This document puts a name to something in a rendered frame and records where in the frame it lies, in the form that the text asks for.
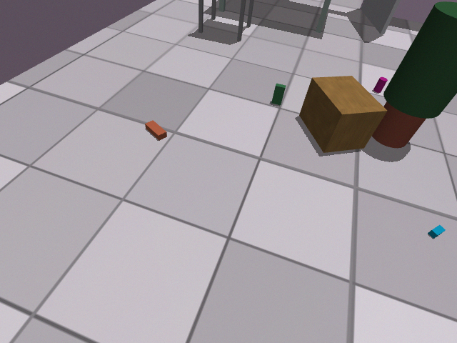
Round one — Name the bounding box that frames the potted plant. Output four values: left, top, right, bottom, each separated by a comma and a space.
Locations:
372, 1, 457, 148

